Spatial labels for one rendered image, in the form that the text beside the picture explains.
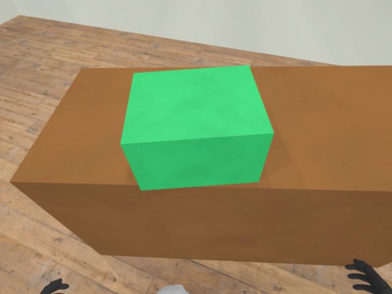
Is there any carton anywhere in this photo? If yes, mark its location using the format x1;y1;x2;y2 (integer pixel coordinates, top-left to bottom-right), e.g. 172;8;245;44
120;65;274;190

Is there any pedestal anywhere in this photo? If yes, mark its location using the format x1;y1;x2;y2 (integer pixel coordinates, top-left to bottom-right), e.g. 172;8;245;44
9;66;392;268

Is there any robot left hand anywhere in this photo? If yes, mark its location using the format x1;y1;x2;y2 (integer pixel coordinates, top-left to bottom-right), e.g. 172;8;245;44
40;278;69;294

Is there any robot right hand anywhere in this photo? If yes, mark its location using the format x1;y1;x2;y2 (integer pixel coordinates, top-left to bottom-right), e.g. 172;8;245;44
345;258;392;294

